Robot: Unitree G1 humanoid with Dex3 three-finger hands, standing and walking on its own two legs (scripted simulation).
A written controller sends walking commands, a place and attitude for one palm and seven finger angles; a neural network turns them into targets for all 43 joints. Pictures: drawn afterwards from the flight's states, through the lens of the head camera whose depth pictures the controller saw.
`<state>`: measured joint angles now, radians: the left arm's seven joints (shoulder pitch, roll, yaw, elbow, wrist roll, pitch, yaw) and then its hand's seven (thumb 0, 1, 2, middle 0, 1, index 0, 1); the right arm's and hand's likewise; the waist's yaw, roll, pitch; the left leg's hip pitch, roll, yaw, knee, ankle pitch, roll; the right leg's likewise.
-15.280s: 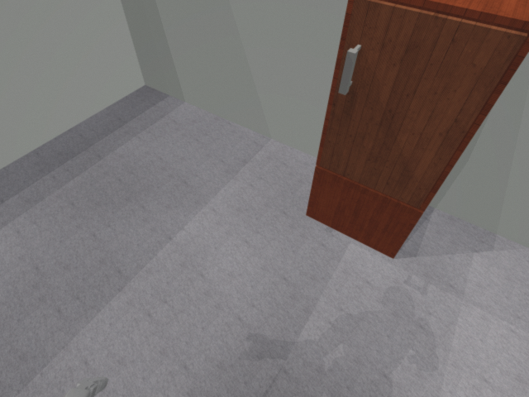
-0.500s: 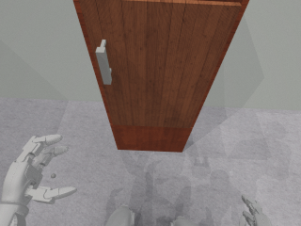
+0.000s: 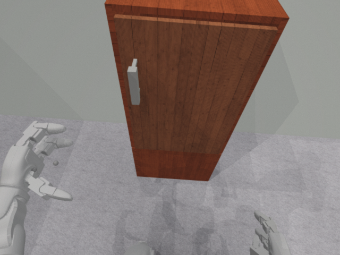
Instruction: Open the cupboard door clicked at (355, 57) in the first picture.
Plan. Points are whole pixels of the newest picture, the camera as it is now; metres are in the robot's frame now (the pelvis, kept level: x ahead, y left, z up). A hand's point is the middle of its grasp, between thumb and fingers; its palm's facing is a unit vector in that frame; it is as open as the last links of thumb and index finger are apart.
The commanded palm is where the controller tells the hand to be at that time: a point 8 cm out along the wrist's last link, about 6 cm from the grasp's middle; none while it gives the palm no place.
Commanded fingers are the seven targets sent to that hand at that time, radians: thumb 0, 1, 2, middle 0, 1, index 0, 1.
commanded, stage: raise the hand with hooked fingers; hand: left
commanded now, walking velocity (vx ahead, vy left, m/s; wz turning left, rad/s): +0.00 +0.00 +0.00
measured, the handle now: (135, 82) +0.56 +0.15 +0.07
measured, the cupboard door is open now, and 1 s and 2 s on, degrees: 0 0 0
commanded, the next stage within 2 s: move the hooked fingers beside the handle in 0.56 s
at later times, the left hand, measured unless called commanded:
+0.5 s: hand (66, 153) +0.30 +0.25 +0.08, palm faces +0.03 -1.00 -0.05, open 14.0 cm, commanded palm +0.27 +0.30 +0.08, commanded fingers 0.00 -0.50 0.30 -0.30 -1.20 -0.30 -1.20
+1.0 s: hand (82, 138) +0.34 +0.23 +0.08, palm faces +0.01 -1.00 -0.02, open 14.0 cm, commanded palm +0.32 +0.28 +0.08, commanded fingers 0.00 -0.50 0.30 -0.30 -1.20 -0.30 -1.20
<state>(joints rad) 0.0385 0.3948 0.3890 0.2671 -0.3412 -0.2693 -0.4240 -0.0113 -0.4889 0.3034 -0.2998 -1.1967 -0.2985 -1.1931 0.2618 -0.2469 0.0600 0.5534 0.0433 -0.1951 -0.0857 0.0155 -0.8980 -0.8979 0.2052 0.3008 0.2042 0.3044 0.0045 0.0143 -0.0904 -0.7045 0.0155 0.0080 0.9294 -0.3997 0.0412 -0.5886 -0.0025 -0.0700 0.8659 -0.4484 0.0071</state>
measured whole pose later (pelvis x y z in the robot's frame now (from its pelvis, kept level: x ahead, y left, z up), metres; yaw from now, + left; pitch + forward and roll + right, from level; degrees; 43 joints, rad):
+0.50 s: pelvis +0.01 -0.02 +0.01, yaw -1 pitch +10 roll -2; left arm -0.01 0.41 0.42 0.36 -0.35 -0.26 -0.46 -0.01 -0.50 0.30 -0.30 -1.20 -0.30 -1.20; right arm 0.29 -0.27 0.03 0.56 0.05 -0.16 -0.08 0.02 -0.90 -0.90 0.20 0.30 0.20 0.30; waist -0.02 0.02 -0.09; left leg -0.68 0.03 0.01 0.89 -0.39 0.02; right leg -0.57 0.01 -0.07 0.84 -0.44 -0.01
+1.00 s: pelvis +0.00 -0.03 +0.00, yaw -1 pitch +11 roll -2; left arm -0.22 0.43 0.42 0.57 -0.31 -0.27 -0.46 -0.01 -0.50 0.30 -0.30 -1.20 -0.30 -1.20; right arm 0.27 -0.27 0.04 0.59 0.05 -0.13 -0.09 0.02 -0.90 -0.90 0.20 0.30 0.20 0.30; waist -0.03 0.01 -0.09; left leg -0.71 0.04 0.00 0.90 -0.38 0.00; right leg -0.61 0.02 -0.07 0.87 -0.45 -0.03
